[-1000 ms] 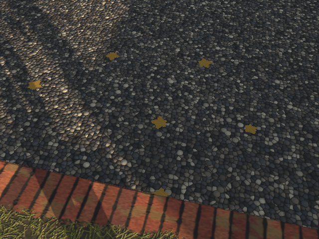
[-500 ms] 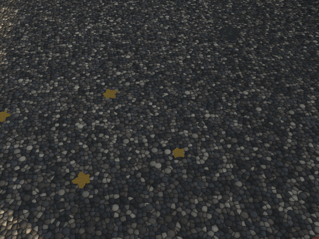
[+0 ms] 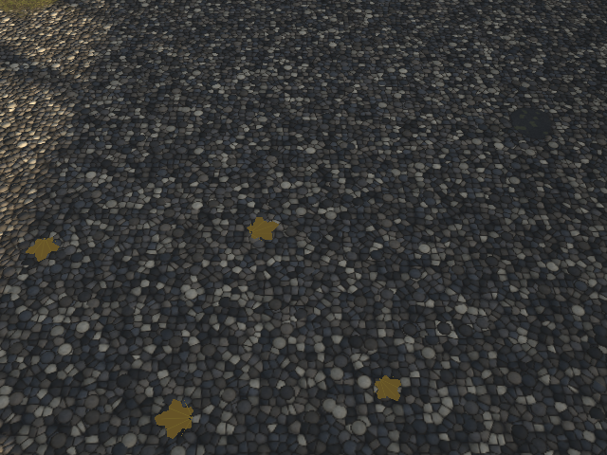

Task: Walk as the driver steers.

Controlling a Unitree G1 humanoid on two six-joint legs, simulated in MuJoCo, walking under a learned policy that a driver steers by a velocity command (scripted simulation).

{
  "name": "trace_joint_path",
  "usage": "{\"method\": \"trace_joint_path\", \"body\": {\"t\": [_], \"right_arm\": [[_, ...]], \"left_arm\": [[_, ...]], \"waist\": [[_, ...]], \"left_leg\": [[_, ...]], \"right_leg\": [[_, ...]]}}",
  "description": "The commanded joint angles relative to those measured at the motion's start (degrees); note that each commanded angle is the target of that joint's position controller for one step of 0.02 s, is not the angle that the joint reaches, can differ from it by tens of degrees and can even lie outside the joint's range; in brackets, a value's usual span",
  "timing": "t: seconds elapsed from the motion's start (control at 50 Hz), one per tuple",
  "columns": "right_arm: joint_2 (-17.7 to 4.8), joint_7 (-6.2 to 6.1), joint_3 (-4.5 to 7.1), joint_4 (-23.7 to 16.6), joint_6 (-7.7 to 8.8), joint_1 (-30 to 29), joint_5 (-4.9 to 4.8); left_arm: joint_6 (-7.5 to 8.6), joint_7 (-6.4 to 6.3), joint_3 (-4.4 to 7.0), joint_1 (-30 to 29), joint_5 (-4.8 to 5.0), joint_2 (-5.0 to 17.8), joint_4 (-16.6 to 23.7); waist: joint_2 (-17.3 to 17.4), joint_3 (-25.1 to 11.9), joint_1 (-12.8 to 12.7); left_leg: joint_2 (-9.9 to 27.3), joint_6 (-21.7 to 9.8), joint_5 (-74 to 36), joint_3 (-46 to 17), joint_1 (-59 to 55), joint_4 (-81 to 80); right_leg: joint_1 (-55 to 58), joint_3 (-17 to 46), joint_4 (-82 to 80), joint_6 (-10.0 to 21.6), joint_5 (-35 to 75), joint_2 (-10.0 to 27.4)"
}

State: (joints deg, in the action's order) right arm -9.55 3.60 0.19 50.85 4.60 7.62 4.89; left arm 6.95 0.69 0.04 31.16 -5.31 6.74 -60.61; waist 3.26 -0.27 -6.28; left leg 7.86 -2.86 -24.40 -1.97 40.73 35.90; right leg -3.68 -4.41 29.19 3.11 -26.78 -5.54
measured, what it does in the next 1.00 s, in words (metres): goes down: left foot 0.15 m lower, then right foot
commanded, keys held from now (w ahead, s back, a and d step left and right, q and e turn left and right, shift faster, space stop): w+q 0.32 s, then w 0.14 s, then w+e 0.54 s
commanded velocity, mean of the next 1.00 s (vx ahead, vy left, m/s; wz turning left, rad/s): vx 0.50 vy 0.00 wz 0.07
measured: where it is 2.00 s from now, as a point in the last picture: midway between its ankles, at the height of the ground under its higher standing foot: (315, 249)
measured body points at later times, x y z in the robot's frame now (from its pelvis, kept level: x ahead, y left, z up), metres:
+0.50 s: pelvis +0.35 +0.09 -0.13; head +0.38 +0.09 +0.32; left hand +0.49 +0.38 -0.21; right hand +0.46 -0.15 -0.27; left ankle +0.28 +0.18 -0.86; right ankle +0.57 -0.03 -0.81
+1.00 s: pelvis +0.65 +0.11 -0.12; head +0.69 +0.09 +0.33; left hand +0.64 +0.38 -0.24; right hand +0.89 -0.12 -0.21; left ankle +0.81 +0.29 -0.82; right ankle +0.61 +0.01 -0.86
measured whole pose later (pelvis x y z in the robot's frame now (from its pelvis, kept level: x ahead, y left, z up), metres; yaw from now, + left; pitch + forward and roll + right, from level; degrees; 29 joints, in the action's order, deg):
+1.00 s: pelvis +0.65 +0.11 -0.12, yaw +3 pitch +4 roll +1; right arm -14.3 -0.4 3.6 46.8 5.5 -0.4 -0.2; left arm 3.9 -1.0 4.2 22.6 1.6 12.8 -49.2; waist 1.5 -0.5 -4.5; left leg 1.4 0.9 -0.1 -5.7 34.8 31.0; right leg -8.7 9.4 19.7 4.3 -13.9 -5.5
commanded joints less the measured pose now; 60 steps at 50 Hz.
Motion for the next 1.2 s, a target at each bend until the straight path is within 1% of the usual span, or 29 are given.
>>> {"method": "trace_joint_path", "body": {"t": [0.02,0.14,0.16,0.18,0.2,0.22,0.24,0.26,0.28,0.3,0.34,0.38,0.44,0.52,0.58,0.62,0.64,0.66,0.7,0.72,0.8,0.9,1.02,1.1,1.12,1.14,1.16,1.18,1.2], "right_arm": [[-3.2,0.38,0.21,-5.7,-0.40,-7.5,-0.05],[-3.5,0.11,-0.22,-7.2,-1.64,-14.1,0.80],[-7.0,0.68,1.90,-8.1,-1.00,-15.4,-12.08],[-8.0,0.69,2.44,-5.8,-0.34,-5.4,-11.62],[-9.9,0.38,3.82,-1.5,-0.67,7.4,-9.58],[-13.1,-0.25,5.43,1.7,-1.57,19.4,-7.78],[-16.5,-0.50,4.58,3.6,-1.32,24.6,-5.58],[-14.6,-0.61,4.82,3.9,-2.18,28.9,-6.12],[-19.1,-1.29,5.80,3.5,-2.26,25.6,-6.05],[-16.8,-2.92,5.89,3.1,-2.84,20.9,-6.24],[-14.0,-3.22,4.26,-1.9,-2.12,7.3,-4.83],[-11.3,-3.26,3.09,-3.5,-0.61,-1.7,-5.55],[-12.3,-4.70,3.90,-3.1,0.31,2.4,-4.91],[-13.2,-4.93,4.94,0.0,0.24,7.3,-7.33],[-14.0,-4.55,5.75,1.4,-0.84,9.7,-6.47],[-12.0,-4.36,5.18,1.0,-1.60,9.6,-5.56],[-7.9,-4.18,3.96,0.2,-0.99,15.9,-4.41],[-6.7,-3.54,3.19,-0.1,0.24,17.2,-4.31],[-12.5,-3.46,4.57,-3.1,1.48,3.5,-6.42],[-11.8,-3.87,4.50,-4.0,1.80,0.6,-5.36],[-10.3,-4.87,5.04,-3.5,1.02,1.5,-3.98],[-8.0,-4.62,4.27,-6.4,1.19,-7.9,-4.48],[-9.0,-3.46,4.06,-9.7,2.52,-14.7,-5.63],[-12.0,-3.03,5.24,-7.3,3.95,-5.6,-5.03],[-14.4,-3.24,6.07,-5.7,4.12,3.1,-4.35],[-19.2,-3.49,7.65,-4.1,3.50,12.3,-3.66],[-17.1,-3.00,7.42,-2.1,2.77,14.9,-5.15],[-13.2,-2.91,6.26,-3.0,2.65,11.7,-5.94],[-11.6,-2.89,5.66,-4.0,2.27,8.1,-5.58]], "left_arm": [[-0.23,0.85,-0.63,6.6,0.16,4.1,-0.7],[-1.04,-2.03,-0.43,11.5,2.18,7.0,-1.9],[-2.65,-3.45,2.88,1.4,7.67,13.7,-0.5],[-3.05,-3.16,2.70,2.4,7.13,14.1,0.1],[-2.70,-2.54,2.21,2.6,6.47,11.3,-0.3],[-1.31,-1.67,2.30,2.1,6.39,8.9,-0.3],[1.04,-0.18,0.46,8.3,6.66,4.6,2.0],[2.79,0.57,1.48,4.0,8.84,10.0,5.1],[3.00,-0.07,1.01,-3.2,10.13,8.6,12.3],[2.40,-1.74,0.78,-11.2,9.68,7.4,15.1],[0.16,-3.09,1.30,-10.1,6.71,7.8,14.1],[-1.68,-3.46,1.97,-11.9,6.75,7.5,15.2],[-0.37,-2.93,2.98,-17.6,4.31,8.5,15.2],[-0.97,-1.32,3.13,-26.4,6.51,10.5,18.3],[-1.03,-0.41,4.32,-28.0,5.97,12.9,19.6],[-1.11,-0.07,6.16,-16.3,5.62,15.9,15.9],[-1.03,0.26,7.49,-8.5,5.81,21.0,14.6],[-1.31,1.19,7.81,-3.1,6.91,21.7,13.0],[-1.33,0.81,6.34,-9.5,5.72,17.2,15.5],[-1.45,0.57,6.12,-13.6,5.17,16.7,16.6],[-1.25,-0.22,5.70,-16.8,5.92,14.3,17.5],[-1.94,-2.18,6.39,-10.9,6.95,15.7,15.5],[-2.93,-2.00,6.49,-7.4,7.22,15.2,14.0],[-3.42,-2.47,6.11,-8.8,6.67,13.8,14.6],[-3.08,-2.16,5.39,-11.1,6.13,12.1,15.8],[-2.29,-1.92,4.44,-5.1,6.92,9.0,16.1],[-1.80,-1.97,4.18,-2.5,7.38,10.1,15.5],[-1.49,-1.83,5.19,-6.5,7.71,14.7,15.9],[-1.49,-1.74,5.18,-11.5,7.37,14.9,16.8]], "waist": [[-3.9,10.1,-0.4],[-1.9,13.9,-4.5],[-0.8,17.9,-1.2],[1.1,7.2,3.5],[-1.0,-0.9,8.7],[6.2,-7.5,14.4],[15.0,-22.4,13.2],[12.1,-33.2,17.5],[9.1,-31.5,15.1],[0.2,-24.6,12.8],[-11.5,-11.0,5.9],[-3.1,4.3,0.8],[-0.2,0.5,3.6],[2.2,0.6,6.5],[-0.1,2.2,6.5],[-3.3,-4.9,2.2],[-15.1,-12.8,3.2],[-25.2,-18.2,1.9],[-10.8,-6.9,0.4],[-6.3,-4.1,2.1],[-7.7,-5.2,6.9],[-7.5,-2.2,4.5],[-9.0,-0.2,2.4],[-10.8,-4.0,6.9],[-8.9,-9.6,11.2],[3.6,-18.1,11.6],[13.5,-18.3,11.4],[7.1,-10.1,11.6],[2.4,-4.9,10.9]], "left_leg": [[1.0,-1.3,-4.3,0.2,-3.1,-2.2],[1.3,-0.6,5.3,3.6,-2.7,-16.7],[-3.5,-0.8,13.4,2.2,-5.9,-14.2],[-6.7,-1.9,8.8,6.8,-18.7,-13.4],[-7.9,-3.4,3.7,8.8,-37.8,-11.4],[-0.7,-7.7,-18.7,2.1,-59.3,-7.3],[11.2,-17.8,-40.3,-14.9,-83.5,7.6],[14.1,-23.9,-30.3,-21.4,-89.0,5.4],[17.2,-25.4,-1.1,-31.4,-84.5,-3.9],[14.9,-22.5,18.8,-34.0,-71.5,-11.8],[15.7,-20.9,23.1,-32.6,-40.8,-16.1],[7.9,-14.0,25.3,-16.6,-12.2,-23.0],[-3.9,-10.8,21.0,-2.4,-4.5,-21.0],[2.9,-9.5,25.8,-7.3,-23.0,-21.0],[5.6,-6.9,23.2,-7.2,-31.8,-16.1],[-0.9,-3.9,12.2,-0.6,-32.5,1.1],[-6.7,-0.4,26.0,3.7,-15.3,22.0],[-12.5,1.5,55.1,0.9,-0.5,35.9],[-7.8,-0.5,48.4,-3.6,9.4,38.5],[-5.9,-0.7,44.6,-3.3,7.4,34.4],[-4.1,0.8,40.5,-1.9,-5.4,19.0],[-6.5,3.8,26.5,-1.9,-5.8,1.5],[-9.1,4.0,23.7,-2.0,-12.2,-8.8],[-8.3,0.1,26.4,-0.6,-26.1,-13.6],[-2.5,-3.2,26.8,-5.4,-38.6,-11.3],[8.6,-12.3,31.9,-23.6,-60.0,-11.2],[15.5,-16.2,41.1,-39.9,-63.1,-17.7],[13.8,-14.2,47.3,-37.1,-56.6,-19.2],[11.4,-12.3,45.1,-29.5,-49.3,-20.3]], "right_leg": [[-10.2,8.0,-5.5,10.1,12.8,17.5],[6.3,7.0,0.9,6.4,18.2,17.1],[-0.7,5.8,13.0,4.2,33.7,17.5],[-0.6,2.8,25.2,3.6,44.4,16.0],[-9.5,0.5,40.3,1.9,43.4,13.7],[-27.5,-4.3,67.1,-3.3,16.3,6.9],[-47.4,5.2,89.1,-5.1,-19.9,5.5],[-51.4,11.5,89.0,-5.8,-19.9,7.7],[-58.7,12.0,83.6,-6.6,-13.5,8.7],[-61.0,8.7,80.0,-7.2,-8.9,11.2],[-52.3,8.4,74.6,-6.9,-4.1,13.2],[-40.9,9.7,47.0,-6.7,5.7,16.2],[-18.6,4.8,18.1,-7.8,33.1,10.3],[-23.6,6.7,4.9,-4.4,35.4,10.0],[-25.8,5.9,4.4,0.1,25.9,9.2],[-11.7,4.7,3.9,3.6,27.6,6.8],[9.2,22.6,3.7,11.0,26.3,16.8],[20.7,47.6,-9.5,16.3,7.9,23.1],[11.6,44.4,-13.3,12.3,-1.2,22.1],[4.4,39.1,-13.4,12.1,6.6,20.6],[-6.7,27.1,-15.6,10.7,24.2,15.0],[-8.1,23.1,-16.8,10.1,24.7,13.1],[-6.8,26.2,-12.8,8.5,22.4,12.9],[-3.9,26.4,-3.3,6.1,32.2,11.6],[-9.1,22.9,7.8,4.3,33.2,9.0],[-27.0,15.6,26.4,-0.3,22.4,2.0],[-38.4,14.1,38.0,-1.4,-4.7,1.3],[-43.2,16.1,43.1,-0.9,-2.4,4.3],[-43.0,14.1,43.5,-0.8,2.1,6.8]]}}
